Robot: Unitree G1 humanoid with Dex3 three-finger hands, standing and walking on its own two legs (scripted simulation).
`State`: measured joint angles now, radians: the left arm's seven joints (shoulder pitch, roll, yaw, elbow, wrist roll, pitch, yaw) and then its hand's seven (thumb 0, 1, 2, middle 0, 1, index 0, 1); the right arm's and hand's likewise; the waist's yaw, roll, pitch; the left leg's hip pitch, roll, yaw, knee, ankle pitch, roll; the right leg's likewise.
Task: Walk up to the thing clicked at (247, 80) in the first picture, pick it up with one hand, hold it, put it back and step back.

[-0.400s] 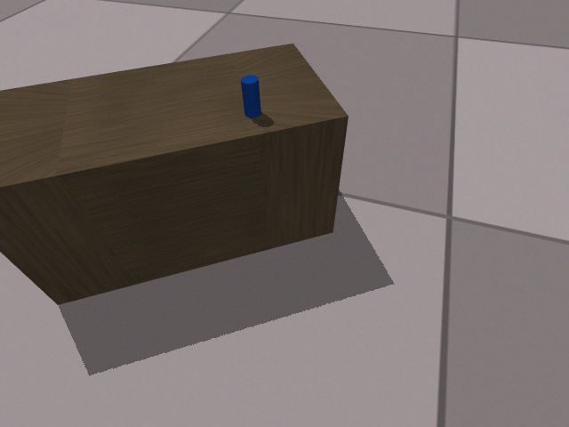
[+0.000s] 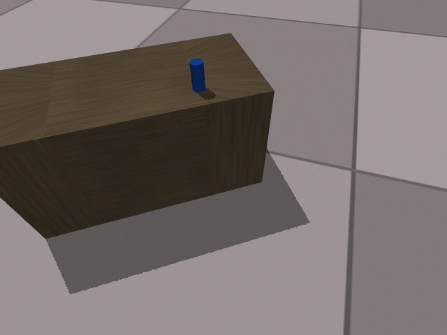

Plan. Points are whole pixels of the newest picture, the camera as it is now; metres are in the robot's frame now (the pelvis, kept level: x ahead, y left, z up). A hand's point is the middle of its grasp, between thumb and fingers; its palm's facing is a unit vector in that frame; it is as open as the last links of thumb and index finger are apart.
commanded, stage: stand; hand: right
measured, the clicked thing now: (197, 75) +1.07 +0.12 -0.12
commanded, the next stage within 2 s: walk up in 0.72 s
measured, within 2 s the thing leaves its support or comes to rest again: neither
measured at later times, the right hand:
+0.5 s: hand out of the picture +0.08 -0.25 -0.16, palm faces -0.03 +0.94 -0.34, open 7.3 cm
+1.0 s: hand out of the picture +0.14 -0.24 -0.14, palm faces -0.14 +0.91 -0.40, open 7.3 cm
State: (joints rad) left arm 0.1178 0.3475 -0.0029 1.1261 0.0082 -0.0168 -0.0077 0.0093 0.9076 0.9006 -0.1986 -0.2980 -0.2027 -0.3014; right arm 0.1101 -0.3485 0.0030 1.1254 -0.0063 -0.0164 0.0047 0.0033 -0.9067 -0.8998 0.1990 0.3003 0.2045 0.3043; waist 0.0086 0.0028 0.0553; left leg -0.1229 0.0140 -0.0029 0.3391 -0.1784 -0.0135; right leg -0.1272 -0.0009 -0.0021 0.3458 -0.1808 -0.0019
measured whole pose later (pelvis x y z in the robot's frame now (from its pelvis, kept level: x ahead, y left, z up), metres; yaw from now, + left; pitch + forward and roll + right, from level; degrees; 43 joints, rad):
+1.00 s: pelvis +0.05 +0.05 -0.01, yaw +7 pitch -2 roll -2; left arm 0.25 0.43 0.09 0.99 0.05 -0.06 -0.04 0.01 0.90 0.90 -0.20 -0.30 -0.21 -0.30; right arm 0.25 -0.45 -0.11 0.98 -0.04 0.01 0.10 0.01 -0.91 -0.90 0.20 0.30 0.20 0.30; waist 0.03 0.02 0.05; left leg -0.43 0.12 -0.01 0.72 -0.32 -0.01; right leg -0.03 -0.07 -0.11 0.39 -0.32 0.01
